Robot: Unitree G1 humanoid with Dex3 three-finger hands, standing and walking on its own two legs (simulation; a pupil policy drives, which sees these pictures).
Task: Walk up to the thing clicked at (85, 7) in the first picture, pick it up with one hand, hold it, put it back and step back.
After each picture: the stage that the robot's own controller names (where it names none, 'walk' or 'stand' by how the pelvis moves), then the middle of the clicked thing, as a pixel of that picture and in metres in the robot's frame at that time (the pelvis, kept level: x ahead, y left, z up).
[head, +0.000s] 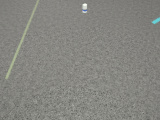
stand; (84, 8) +2.11 -0.08 -0.72
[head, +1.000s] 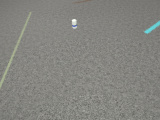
walk; (74, 23) +1.95 +0.19 -0.70
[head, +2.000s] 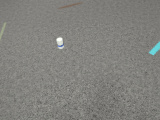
walk; (60, 43) +1.30 +0.32 -0.71
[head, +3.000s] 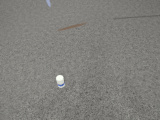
walk; (60, 81) +0.81 +0.25 -0.71
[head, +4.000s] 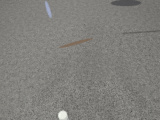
walk; (63, 117) +0.47 +0.19 -0.71
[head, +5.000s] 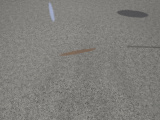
stand; out of the picture +0.33 +0.16 -0.71
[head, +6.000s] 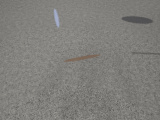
stand; out of the picture +0.31 +0.14 -0.72
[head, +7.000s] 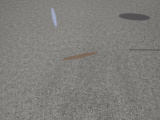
stand; out of the picture +0.33 +0.15 -0.73
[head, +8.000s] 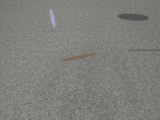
stand; out of the picture +0.32 +0.16 -0.73
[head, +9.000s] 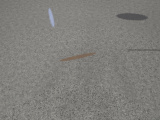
stand; out of the picture +0.31 +0.16 -0.73
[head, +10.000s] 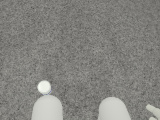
go down; (45, 88) +0.36 +0.17 -0.46
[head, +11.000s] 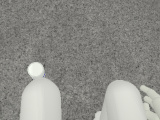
go down; (37, 72) +0.39 +0.20 -0.31
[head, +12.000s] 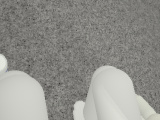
close in; out of the picture +0.37 +0.23 -0.23
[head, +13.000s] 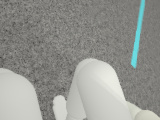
close; out of the picture +0.38 +0.24 -0.22
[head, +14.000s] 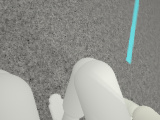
close; out of the picture +0.37 +0.25 -0.22
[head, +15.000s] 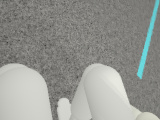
lift; out of the picture +0.31 +0.24 -0.21
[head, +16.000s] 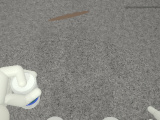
lift; (26, 91) +0.31 +0.18 +0.00
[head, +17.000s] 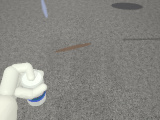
hold; (34, 88) +0.33 +0.17 +0.01
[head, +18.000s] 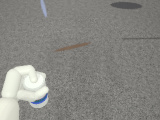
hold; (36, 90) +0.32 +0.16 +0.00
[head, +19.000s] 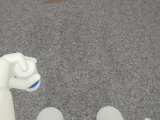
crouch; (28, 76) +0.37 +0.18 -0.07
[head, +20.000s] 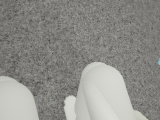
lower; out of the picture +0.39 +0.25 -0.21
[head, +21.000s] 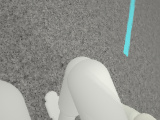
lower; out of the picture +0.41 +0.27 -0.22
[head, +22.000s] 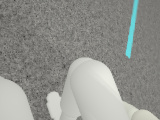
lower; out of the picture +0.40 +0.27 -0.22
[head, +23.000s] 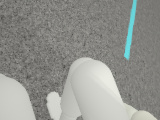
lower; out of the picture +0.40 +0.27 -0.22
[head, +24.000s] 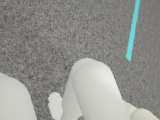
loosen; out of the picture +0.39 +0.27 -0.23
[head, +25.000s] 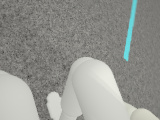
withdraw; out of the picture +0.38 +0.26 -0.23
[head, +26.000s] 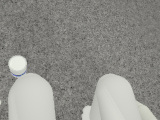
walk; (18, 67) +0.40 +0.23 -0.28
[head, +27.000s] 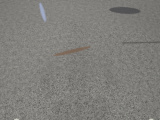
stand; out of the picture +0.33 +0.15 -0.65
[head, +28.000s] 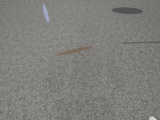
stand; out of the picture +0.35 +0.17 -0.66
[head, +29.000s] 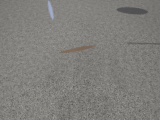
stand; out of the picture +0.35 +0.16 -0.68
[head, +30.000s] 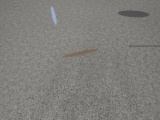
walk; out of the picture +0.36 +0.16 -0.72
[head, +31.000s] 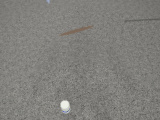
walk; (65, 107) +0.46 +0.16 -0.71
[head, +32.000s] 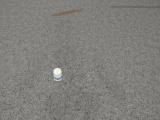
walk; (57, 74) +0.72 +0.14 -0.70
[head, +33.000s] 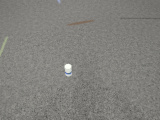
stand; (68, 70) +0.95 +0.16 -0.70
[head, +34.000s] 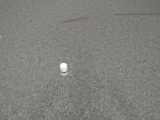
stand; (63, 69) +0.93 +0.17 -0.72
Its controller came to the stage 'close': yes
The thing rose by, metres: 0.71
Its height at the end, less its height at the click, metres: +0.00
